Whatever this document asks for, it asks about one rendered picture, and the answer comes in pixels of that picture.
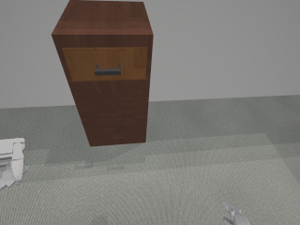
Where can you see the drawer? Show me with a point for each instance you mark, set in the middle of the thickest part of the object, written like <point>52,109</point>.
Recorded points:
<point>82,62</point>

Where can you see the robot left hand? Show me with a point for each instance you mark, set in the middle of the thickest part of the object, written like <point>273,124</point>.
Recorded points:
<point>12,159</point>

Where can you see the cabinet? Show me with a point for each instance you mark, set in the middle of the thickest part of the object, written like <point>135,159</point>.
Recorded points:
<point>112,111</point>

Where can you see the handle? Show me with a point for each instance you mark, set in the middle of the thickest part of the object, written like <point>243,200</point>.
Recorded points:
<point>107,71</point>

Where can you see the robot right hand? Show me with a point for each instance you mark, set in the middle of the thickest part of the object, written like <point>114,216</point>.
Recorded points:
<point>235,213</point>

